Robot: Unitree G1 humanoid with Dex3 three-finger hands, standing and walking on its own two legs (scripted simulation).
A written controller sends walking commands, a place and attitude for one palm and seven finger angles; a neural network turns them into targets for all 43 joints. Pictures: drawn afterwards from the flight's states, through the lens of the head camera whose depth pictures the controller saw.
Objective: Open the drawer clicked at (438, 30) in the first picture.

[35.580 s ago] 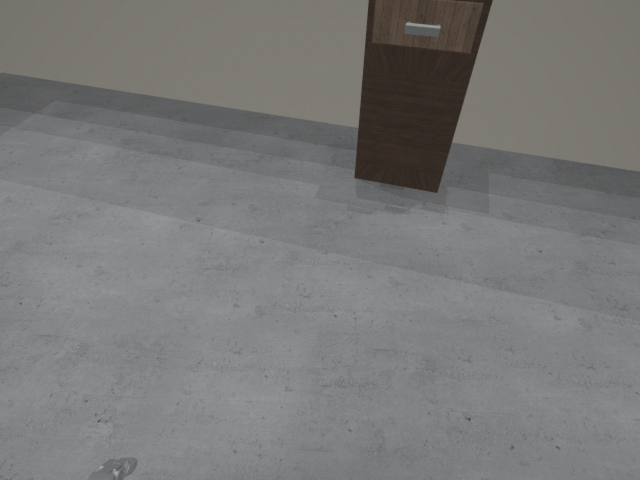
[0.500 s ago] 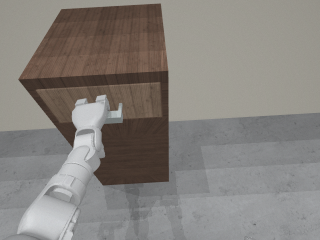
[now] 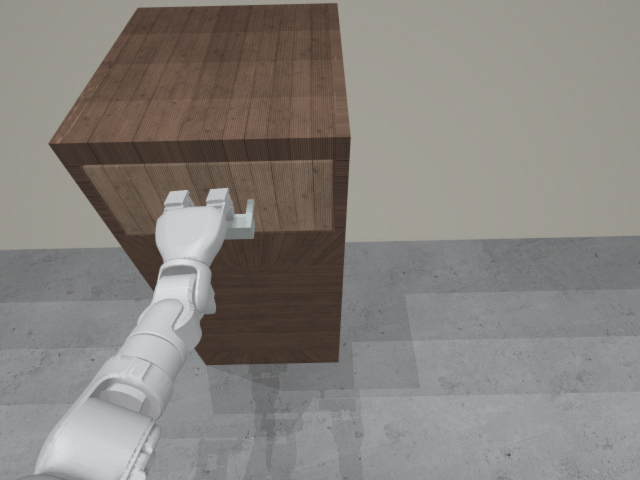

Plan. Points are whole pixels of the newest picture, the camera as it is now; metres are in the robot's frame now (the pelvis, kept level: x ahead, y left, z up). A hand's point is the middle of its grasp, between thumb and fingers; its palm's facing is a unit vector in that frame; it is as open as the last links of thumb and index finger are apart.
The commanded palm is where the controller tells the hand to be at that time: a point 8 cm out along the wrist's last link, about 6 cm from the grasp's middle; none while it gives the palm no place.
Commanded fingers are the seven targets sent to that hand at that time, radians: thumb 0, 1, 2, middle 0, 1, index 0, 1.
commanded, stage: lower the fingers behind the handle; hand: left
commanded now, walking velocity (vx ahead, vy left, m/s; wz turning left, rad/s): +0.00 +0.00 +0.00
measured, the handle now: (216, 216) +0.50 +0.19 +0.01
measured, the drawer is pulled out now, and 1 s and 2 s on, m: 0.00 0.00 0.00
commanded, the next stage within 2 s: lift the hand off the handle in 0.58 s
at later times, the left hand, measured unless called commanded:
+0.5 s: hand (203, 254) +0.41 +0.19 +0.02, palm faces +0.04 -0.03 -1.00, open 13.9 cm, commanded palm +0.39 +0.19 +0.04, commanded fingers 0.00 -0.50 0.30 -0.30 -1.20 -0.30 -1.20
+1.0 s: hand (205, 245) +0.43 +0.19 +0.03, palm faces +0.04 +0.00 -1.00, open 13.2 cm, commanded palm +0.41 +0.18 +0.05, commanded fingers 0.00 -0.50 0.30 -0.30 -1.20 -0.30 -1.20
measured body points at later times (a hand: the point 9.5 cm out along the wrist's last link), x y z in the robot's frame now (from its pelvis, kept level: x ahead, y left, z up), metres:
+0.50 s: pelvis -0.02 +0.01 -0.01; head +0.03 +0.00 +0.44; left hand +0.41 +0.19 +0.07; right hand +0.04 -0.26 -0.14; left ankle +0.00 +0.09 -0.71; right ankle -0.02 -0.08 -0.71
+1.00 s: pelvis -0.03 +0.01 -0.02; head +0.03 +0.01 +0.43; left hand +0.42 +0.18 +0.08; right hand +0.04 -0.24 -0.15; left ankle +0.00 +0.09 -0.71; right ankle -0.02 -0.08 -0.71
